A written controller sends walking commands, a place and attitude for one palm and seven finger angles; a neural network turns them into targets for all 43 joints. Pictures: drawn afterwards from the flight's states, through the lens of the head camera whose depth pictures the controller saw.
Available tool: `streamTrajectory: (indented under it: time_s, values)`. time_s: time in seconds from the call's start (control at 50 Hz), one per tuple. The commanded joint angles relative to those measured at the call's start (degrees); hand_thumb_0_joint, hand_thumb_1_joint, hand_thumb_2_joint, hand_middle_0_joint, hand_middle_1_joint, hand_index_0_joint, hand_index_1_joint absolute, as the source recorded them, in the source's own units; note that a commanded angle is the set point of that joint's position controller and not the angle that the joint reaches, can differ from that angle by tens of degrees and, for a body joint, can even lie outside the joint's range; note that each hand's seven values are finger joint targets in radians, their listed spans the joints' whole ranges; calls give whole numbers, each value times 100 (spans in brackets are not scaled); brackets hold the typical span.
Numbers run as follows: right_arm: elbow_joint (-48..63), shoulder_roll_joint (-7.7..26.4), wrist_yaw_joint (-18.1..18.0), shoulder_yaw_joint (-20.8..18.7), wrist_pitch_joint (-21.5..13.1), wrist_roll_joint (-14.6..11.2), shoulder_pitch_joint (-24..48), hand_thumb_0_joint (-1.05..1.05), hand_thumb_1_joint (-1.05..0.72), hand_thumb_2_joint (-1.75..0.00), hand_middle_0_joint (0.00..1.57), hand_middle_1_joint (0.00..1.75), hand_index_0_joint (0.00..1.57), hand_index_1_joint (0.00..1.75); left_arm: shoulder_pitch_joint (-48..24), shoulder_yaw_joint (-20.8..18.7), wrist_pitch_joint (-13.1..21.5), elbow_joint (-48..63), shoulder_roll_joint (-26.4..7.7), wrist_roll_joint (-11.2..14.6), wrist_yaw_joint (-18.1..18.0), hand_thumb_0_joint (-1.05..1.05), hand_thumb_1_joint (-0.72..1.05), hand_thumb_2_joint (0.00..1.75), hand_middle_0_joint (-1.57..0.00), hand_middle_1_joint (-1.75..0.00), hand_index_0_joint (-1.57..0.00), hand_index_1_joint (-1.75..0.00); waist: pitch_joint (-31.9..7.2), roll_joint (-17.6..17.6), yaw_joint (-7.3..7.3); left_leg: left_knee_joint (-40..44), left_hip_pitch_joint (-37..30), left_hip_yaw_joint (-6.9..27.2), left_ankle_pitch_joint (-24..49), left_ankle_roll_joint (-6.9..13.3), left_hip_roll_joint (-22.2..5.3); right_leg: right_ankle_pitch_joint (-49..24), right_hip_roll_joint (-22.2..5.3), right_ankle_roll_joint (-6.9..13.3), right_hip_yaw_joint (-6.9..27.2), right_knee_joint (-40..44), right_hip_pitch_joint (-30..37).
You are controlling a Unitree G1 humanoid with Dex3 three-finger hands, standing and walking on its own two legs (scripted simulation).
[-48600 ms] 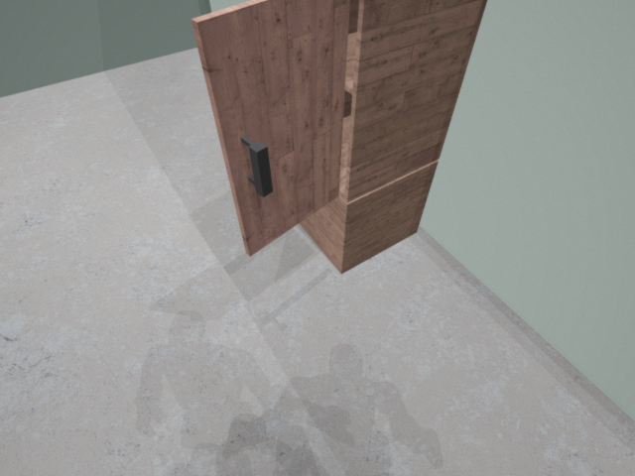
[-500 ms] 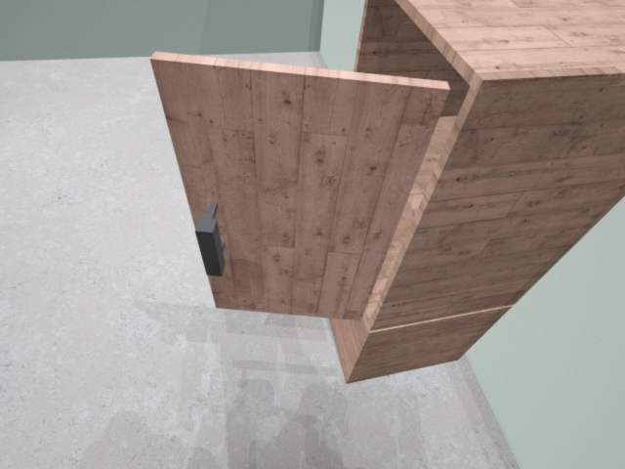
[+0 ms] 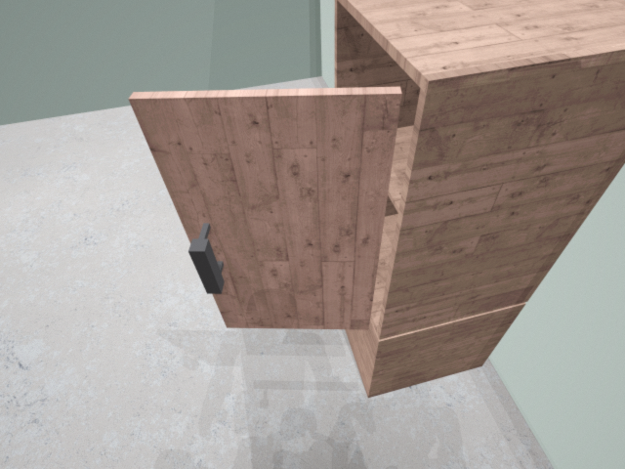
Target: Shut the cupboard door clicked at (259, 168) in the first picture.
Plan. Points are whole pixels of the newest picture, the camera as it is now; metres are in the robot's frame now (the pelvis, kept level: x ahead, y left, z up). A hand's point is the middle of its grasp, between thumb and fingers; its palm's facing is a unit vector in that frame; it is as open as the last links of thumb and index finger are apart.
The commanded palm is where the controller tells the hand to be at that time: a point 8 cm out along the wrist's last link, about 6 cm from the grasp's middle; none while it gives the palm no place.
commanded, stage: come to a stop and stand still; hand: left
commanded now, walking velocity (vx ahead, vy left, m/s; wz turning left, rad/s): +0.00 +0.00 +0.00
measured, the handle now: (210, 257) +0.46 +0.22 -0.04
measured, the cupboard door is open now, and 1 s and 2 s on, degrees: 74 74 74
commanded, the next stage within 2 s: look again from close up in 0.64 s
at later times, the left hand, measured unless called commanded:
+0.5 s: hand out of the picture +0.04 +0.15 -0.17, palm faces +0.01 -0.98 -0.21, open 7.4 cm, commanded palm none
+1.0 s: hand out of the picture +0.04 +0.15 -0.17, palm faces +0.05 -0.98 -0.20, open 7.4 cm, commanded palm none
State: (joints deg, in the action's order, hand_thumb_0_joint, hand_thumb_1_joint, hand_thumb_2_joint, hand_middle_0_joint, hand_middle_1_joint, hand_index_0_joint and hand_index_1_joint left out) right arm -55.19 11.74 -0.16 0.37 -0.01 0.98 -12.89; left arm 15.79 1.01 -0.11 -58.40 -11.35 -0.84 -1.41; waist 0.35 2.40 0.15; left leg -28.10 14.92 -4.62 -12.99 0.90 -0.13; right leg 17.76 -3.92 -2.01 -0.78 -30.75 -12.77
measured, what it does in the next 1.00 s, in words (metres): shifts its weight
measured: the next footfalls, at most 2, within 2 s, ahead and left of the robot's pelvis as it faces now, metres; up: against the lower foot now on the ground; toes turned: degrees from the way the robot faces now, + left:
none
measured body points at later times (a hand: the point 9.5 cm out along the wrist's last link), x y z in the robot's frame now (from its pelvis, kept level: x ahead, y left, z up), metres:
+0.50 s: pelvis +0.03 -0.03 +0.00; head +0.04 -0.03 +0.45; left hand +0.04 +0.20 -0.15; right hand +0.04 -0.26 -0.16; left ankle +0.02 +0.11 -0.74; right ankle -0.02 -0.14 -0.74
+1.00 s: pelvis +0.04 -0.03 +0.00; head +0.06 -0.02 +0.45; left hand +0.04 +0.20 -0.16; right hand +0.07 -0.26 -0.15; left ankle +0.02 +0.11 -0.74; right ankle -0.02 -0.14 -0.74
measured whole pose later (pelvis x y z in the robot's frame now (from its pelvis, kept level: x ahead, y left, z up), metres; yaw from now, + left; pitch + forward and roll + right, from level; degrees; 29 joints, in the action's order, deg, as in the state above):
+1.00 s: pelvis +0.04 -0.03 +0.00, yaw +1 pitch +0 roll +1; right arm -64.4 9.4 -2.1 0.9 -0.9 0.7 -12.8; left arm 15.2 0.2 0.5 -64.1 -10.2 -0.5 -1.5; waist 1.9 -1.4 0.8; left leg -24.6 10.1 -2.3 -14.5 -2.0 -2.5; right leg 18.8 -1.2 0.4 -3.3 -24.9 -6.1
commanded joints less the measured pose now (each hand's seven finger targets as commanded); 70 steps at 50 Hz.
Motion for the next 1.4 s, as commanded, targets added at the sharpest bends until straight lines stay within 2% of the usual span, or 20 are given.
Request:
streamTrajectory:
  time_s: [0.0,0.02,0.12,0.26,0.38,0.52,0.56,0.68,0.86,0.9,0.98,1.02,1.08,1.14,1.18,1.3,1.32,1.34,1.36,1.38]
  values:
    - [141,581,-12,-116,-144,-8,-234,0,-90,-90,20,30,20,30,99,-141,150,276,-803,-9,-27,0,90,90,-20,-30,-20,-30,139,-471,-17,632,-298,589,263,96,-431,-105,-258,347,433,824,-368]
    - [106,584,-15,-105,-151,-11,-237,0,-90,-90,20,30,20,30,84,-144,152,247,-818,-3,-26,0,90,90,-20,-30,-20,-30,91,-381,-18,633,-294,577,332,83,-442,-173,-263,345,430,818,-304]
    - [-120,552,-49,-75,-184,-22,-267,0,-90,-90,20,30,20,30,114,-151,185,111,-815,3,-30,0,90,90,-20,-30,-20,-30,-58,-442,16,548,-390,521,802,52,-492,-960,-304,361,381,773,15]
    - [-436,486,-95,-51,-188,-30,-370,0,-90,-90,20,30,20,30,103,-154,170,-103,-735,20,-36,0,90,90,-20,-30,-20,-30,-15,-109,27,577,-453,499,975,13,-534,-1168,-272,383,308,803,181]
    - [-598,391,-128,-41,-174,-42,-407,0,-90,-90,20,30,20,30,131,-156,163,-223,-675,14,-38,0,90,90,-20,-30,-20,-30,155,-258,41,591,-422,467,967,4,-549,-1302,-256,391,263,900,242]
    - [-652,411,-147,-59,-165,-39,-361,0,-90,-90,20,30,20,30,172,-162,178,-291,-646,15,-53,0,90,90,-20,-30,-20,-30,40,-367,31,507,-557,444,1155,-31,-555,-1747,-286,397,259,883,335]
    - [-671,392,-156,-67,-165,-33,-367,0,-90,-90,20,30,20,30,172,-166,170,-308,-612,12,-57,0,90,90,-20,-30,-20,-30,76,-265,28,528,-601,452,1255,-22,-569,-1757,-275,395,229,884,318]
    - [-708,326,-169,-57,-158,-44,-331,0,-90,-90,20,30,20,30,230,-177,162,-343,-587,1,-47,0,90,90,-20,-30,-20,-30,262,-336,48,598,-564,446,1173,-10,-565,-1670,-252,384,194,972,316]
    - [-724,402,-190,-71,-172,-35,-294,0,-90,-90,20,30,20,30,266,-199,165,-375,-589,10,-57,0,90,90,-20,-30,-20,-30,-40,-238,42,521,-776,487,1586,-13,-580,-1999,-271,383,158,900,503]
    - [-735,394,-196,-69,-178,-38,-291,0,-90,-90,20,30,20,30,293,-206,162,-375,-586,8,-55,0,90,90,-20,-30,-20,-30,26,-180,62,522,-731,463,1625,-8,-576,-2043,-281,379,123,896,518]
    - [-755,333,-205,-73,-167,-44,-293,0,-90,-90,20,30,20,30,329,-215,156,-387,-564,0,-58,0,90,90,-20,-30,-20,-30,162,-348,74,557,-697,472,1553,6,-572,-2038,-273,371,84,946,515]
    - [-756,374,-202,-73,-164,-36,-293,0,-90,-90,20,30,20,30,331,-210,154,-400,-580,5,-63,0,90,90,-20,-30,-20,-30,94,-272,64,532,-730,480,1619,-10,-567,-2088,-289,372,94,913,533]
    - [-782,313,-210,-68,-164,-42,-309,0,-90,-90,20,30,20,30,322,-220,140,-395,-533,1,-58,0,90,90,-20,-30,-20,-30,245,-252,78,601,-677,493,1549,16,-566,-1893,-261,369,74,974,509]
    - [-786,347,-202,-67,-166,-31,-327,0,-90,-90,20,30,20,30,311,-220,137,-410,-530,6,-60,0,90,90,-20,-30,-20,-30,129,-182,73,612,-732,501,1588,2,-572,-1823,-282,365,73,960,535]
    - [-803,311,-209,-64,-168,-42,-316,0,-90,-90,20,30,20,30,348,-219,136,-409,-513,4,-54,0,90,90,-20,-30,-20,-30,219,-294,95,632,-706,500,1518,21,-569,-1800,-271,359,59,1004,526]
    - [-820,320,-203,-63,-166,-33,-356,0,-90,-90,20,30,20,30,330,-226,133,-406,-509,6,-58,0,90,90,-20,-30,-20,-30,210,-254,79,644,-682,521,1524,4,-545,-1778,-284,361,54,997,555]
    - [-400,475,-130,-127,-190,-89,142,0,-90,-90,20,30,20,30,769,-198,293,-535,-482,-60,-299,0,90,90,-20,-30,-20,-30,464,-312,187,-731,-169,312,1532,-141,-533,-4055,-600,156,596,1085,204]
    - [994,1497,-698,-274,-1365,-162,-617,0,-90,-90,20,30,20,30,-4205,-2464,2004,8851,-3840,783,-272,0,90,90,-20,-30,-20,-30,-2092,186,-743,-542,-2634,188,2422,150,-300,-4224,10,236,-120,-161,166]
    - [1042,936,-845,34,-1774,-403,-226,0,-90,-90,20,30,20,30,-20,-398,1435,6526,-1044,847,-302,0,90,90,-22,-32,-22,-32,-2427,2276,-190,-200,-2666,290,3563,124,-142,-2616,394,257,-401,-955,-72]
    - [893,841,-697,4,-1919,-288,-29,0,-90,-90,20,30,20,30,-142,-393,1166,6670,-824,1004,-495,0,90,90,-24,-34,-24,-34,-2277,1677,48,-65,-2158,493,4089,-66,-322,-1206,400,327,-474,-242,-218]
